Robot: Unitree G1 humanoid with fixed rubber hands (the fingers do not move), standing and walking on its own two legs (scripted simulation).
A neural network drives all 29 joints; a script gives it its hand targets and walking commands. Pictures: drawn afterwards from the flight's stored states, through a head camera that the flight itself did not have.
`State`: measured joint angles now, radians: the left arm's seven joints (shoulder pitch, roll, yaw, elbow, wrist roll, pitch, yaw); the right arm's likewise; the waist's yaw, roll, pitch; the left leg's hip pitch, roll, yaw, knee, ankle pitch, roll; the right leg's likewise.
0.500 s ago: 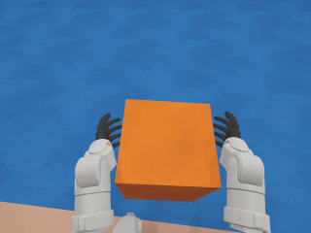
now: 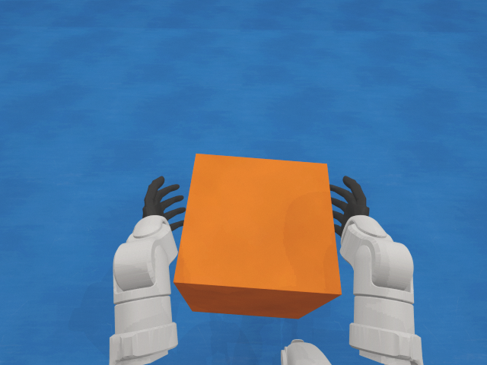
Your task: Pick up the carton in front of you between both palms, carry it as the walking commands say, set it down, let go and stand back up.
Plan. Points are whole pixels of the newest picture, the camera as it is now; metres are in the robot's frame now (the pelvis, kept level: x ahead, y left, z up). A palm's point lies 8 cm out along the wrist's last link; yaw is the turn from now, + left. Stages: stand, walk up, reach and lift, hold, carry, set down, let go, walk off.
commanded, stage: carry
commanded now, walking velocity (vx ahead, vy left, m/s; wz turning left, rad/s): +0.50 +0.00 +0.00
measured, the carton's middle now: (252, 245) +0.32 -0.01 +0.00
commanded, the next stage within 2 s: none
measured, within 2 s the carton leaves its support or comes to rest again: neither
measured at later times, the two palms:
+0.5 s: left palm (181, 112) +0.58 +0.12 +0.09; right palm (322, 106) +0.60 -0.18 +0.09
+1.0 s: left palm (172, 47) +0.87 +0.17 +0.08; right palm (283, 47) +0.86 -0.13 +0.09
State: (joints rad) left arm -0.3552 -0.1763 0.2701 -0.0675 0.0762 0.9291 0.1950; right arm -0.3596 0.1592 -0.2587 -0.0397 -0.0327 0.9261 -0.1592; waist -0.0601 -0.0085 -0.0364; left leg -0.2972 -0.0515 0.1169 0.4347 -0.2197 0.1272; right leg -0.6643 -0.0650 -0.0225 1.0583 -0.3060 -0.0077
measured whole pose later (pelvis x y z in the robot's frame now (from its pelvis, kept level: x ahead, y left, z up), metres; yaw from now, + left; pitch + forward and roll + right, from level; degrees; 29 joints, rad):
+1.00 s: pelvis +0.64 +0.03 +0.01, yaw -1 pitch +3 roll -1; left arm 0.10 -0.14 0.02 -0.47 0.04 1.12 0.15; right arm 0.11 0.14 -0.04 -0.45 -0.03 1.11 -0.14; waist -0.03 -0.02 -0.15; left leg -0.20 0.03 0.23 0.31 -0.18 0.07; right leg -0.57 -0.12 -0.09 0.96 -0.21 0.01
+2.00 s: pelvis +1.31 +0.04 +0.01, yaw -1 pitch +4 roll -2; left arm 0.09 -0.13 0.02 -0.55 0.03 1.13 0.16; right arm 0.10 0.14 -0.04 -0.52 -0.02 1.11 -0.14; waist -0.03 -0.02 -0.06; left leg -0.26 0.05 0.24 0.35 -0.16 0.07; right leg -0.51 -0.11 -0.08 1.08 -0.26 0.00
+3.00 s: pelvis +1.74 +0.02 -0.01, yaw +0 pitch +4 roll +0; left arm 0.07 -0.13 0.03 -0.54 0.03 1.16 0.15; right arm 0.06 0.13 -0.04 -0.52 -0.03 1.16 -0.14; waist 0.00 -0.01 -0.13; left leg -0.25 0.06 0.19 0.51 -0.32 0.01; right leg -0.21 -0.08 -0.19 0.50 -0.35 0.02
